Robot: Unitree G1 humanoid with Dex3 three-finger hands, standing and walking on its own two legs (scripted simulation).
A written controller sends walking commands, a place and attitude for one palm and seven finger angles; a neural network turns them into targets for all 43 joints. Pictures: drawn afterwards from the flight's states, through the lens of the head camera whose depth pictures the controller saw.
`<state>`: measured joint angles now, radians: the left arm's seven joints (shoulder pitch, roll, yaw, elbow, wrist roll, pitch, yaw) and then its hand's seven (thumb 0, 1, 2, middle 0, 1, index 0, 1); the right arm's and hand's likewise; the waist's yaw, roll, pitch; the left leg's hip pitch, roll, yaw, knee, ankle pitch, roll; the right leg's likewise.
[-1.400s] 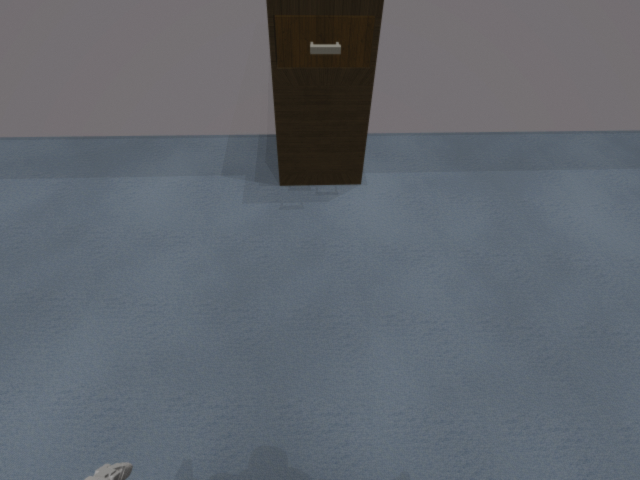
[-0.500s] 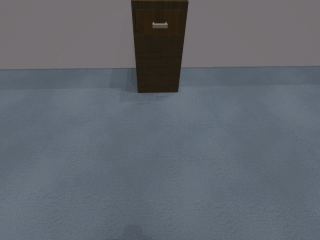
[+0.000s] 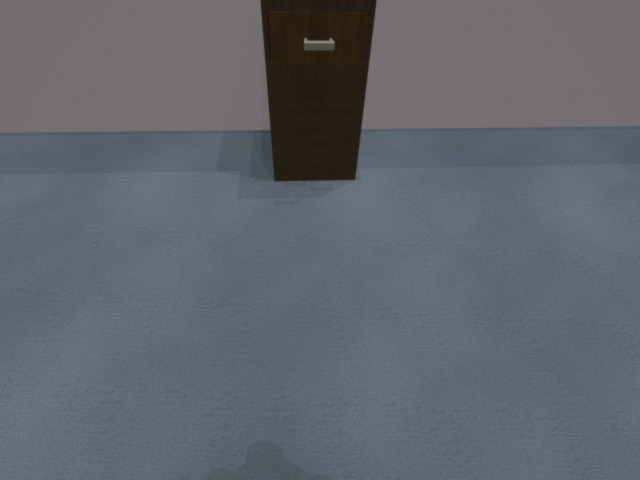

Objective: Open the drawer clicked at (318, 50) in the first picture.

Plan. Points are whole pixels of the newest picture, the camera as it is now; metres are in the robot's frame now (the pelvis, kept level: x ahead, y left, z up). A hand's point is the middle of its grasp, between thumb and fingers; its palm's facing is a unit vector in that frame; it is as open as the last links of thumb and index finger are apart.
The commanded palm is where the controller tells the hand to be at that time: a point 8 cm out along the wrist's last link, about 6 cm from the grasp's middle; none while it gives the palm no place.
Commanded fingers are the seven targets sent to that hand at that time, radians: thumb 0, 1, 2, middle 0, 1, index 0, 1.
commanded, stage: look at it before walking up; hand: left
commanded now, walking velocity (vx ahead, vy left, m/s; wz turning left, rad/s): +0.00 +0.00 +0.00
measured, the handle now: (318, 42) +1.56 +0.10 -0.10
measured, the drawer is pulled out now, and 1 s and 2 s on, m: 0.00 0.00 0.00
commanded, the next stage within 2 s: walk to a spot facing it in 0.04 s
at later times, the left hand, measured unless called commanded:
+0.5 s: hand out of the picture +0.06 +0.18 -0.19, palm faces -0.10 -0.97 -0.20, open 7.4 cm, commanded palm none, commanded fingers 0.00 0.90 0.90 -0.20 -0.30 -0.20 -0.30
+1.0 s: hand (209, 434) +0.23 +0.20 -0.21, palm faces -0.16 -0.98 -0.13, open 7.4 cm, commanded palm none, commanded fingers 0.00 0.90 0.90 -0.20 -0.30 -0.20 -0.30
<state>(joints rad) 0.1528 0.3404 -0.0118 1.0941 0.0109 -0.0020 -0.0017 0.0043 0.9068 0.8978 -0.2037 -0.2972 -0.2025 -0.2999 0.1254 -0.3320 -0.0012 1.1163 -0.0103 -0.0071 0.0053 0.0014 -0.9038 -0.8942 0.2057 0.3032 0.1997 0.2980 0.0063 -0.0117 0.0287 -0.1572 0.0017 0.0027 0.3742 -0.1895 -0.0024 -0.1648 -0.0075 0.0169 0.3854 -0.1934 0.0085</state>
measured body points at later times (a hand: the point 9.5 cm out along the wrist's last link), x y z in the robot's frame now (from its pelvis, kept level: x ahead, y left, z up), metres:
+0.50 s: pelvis +0.06 -0.02 -0.02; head +0.07 -0.02 +0.43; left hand +0.07 +0.23 -0.17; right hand +0.04 -0.27 -0.18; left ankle +0.01 +0.12 -0.75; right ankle +0.04 -0.12 -0.75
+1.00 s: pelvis +0.27 +0.02 -0.03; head +0.30 +0.05 +0.42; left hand +0.24 +0.25 -0.20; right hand +0.34 -0.23 -0.15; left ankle +0.37 +0.06 -0.75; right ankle +0.08 -0.09 -0.67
